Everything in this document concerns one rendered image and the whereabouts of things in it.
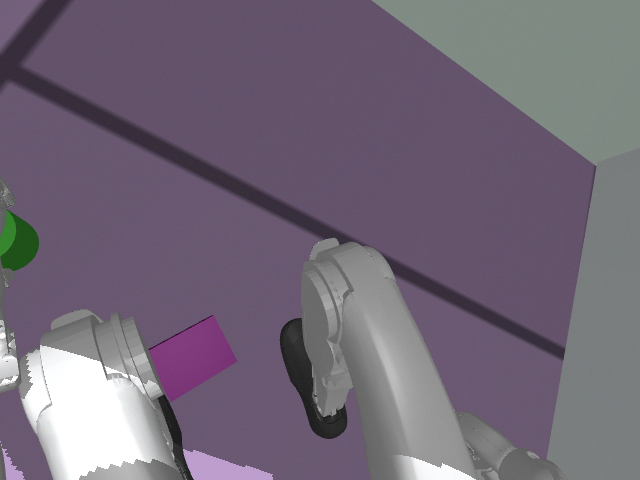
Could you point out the right robot foot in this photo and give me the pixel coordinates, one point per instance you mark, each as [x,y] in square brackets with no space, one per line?
[299,369]

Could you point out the right robot hand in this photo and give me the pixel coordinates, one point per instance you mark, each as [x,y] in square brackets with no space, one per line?
[487,446]

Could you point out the left robot hand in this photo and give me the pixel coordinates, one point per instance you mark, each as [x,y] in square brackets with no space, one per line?
[7,200]

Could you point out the left robot foot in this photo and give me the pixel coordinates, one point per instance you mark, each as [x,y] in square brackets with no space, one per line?
[176,437]

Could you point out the right robot arm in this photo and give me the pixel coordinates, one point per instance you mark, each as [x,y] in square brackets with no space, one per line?
[523,464]

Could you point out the left robot arm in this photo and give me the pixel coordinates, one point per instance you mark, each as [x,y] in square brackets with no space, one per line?
[10,375]

